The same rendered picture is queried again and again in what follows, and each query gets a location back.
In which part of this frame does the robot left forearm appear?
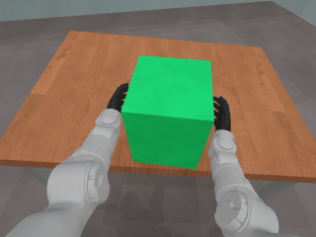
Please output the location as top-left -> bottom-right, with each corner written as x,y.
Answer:
46,109 -> 121,200

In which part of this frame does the right robot upper arm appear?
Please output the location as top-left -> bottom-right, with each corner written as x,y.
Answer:
214,190 -> 300,237

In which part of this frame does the robot right hand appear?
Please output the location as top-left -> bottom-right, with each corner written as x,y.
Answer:
212,96 -> 231,132

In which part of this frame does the left robot upper arm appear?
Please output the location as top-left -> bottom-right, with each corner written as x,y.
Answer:
5,160 -> 110,237

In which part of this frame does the robot left hand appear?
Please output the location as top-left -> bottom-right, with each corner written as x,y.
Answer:
107,83 -> 128,113

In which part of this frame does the carton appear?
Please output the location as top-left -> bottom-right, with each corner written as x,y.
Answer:
120,55 -> 214,170

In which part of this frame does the robot right forearm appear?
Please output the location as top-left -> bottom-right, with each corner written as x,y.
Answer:
207,129 -> 265,204

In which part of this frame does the table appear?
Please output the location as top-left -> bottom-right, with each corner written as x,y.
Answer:
0,31 -> 316,201

